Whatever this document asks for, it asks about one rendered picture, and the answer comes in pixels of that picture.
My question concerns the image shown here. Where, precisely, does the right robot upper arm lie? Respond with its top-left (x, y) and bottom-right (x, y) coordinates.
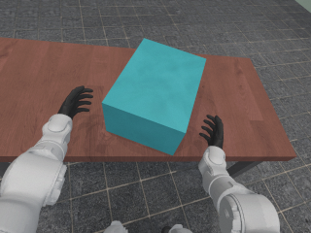
top-left (219, 193), bottom-right (280, 233)

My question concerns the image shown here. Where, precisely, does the left robot hand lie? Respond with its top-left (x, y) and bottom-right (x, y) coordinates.
top-left (57, 85), bottom-right (93, 119)

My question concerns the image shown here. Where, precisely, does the robot shin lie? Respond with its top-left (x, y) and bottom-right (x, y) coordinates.
top-left (111, 220), bottom-right (122, 226)
top-left (169, 224), bottom-right (183, 231)

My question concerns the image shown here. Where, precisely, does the table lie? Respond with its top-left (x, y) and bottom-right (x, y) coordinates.
top-left (0, 37), bottom-right (296, 179)

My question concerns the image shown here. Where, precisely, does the right robot hand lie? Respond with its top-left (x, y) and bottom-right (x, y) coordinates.
top-left (199, 115), bottom-right (224, 149)

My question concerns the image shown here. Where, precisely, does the right robot shin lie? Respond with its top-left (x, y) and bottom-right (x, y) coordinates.
top-left (169, 224), bottom-right (183, 231)

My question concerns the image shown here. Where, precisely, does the robot left forearm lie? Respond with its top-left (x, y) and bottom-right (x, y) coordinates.
top-left (0, 114), bottom-right (73, 196)

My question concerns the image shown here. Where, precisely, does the robot right forearm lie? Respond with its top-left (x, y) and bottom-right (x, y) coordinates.
top-left (198, 146), bottom-right (280, 231)

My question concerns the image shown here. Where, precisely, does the left robot upper arm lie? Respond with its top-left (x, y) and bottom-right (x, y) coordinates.
top-left (0, 152), bottom-right (67, 233)

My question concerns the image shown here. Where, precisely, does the left robot shin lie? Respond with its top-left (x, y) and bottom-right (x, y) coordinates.
top-left (111, 220), bottom-right (122, 226)

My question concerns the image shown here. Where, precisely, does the carton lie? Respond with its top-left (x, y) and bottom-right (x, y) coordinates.
top-left (101, 38), bottom-right (206, 155)

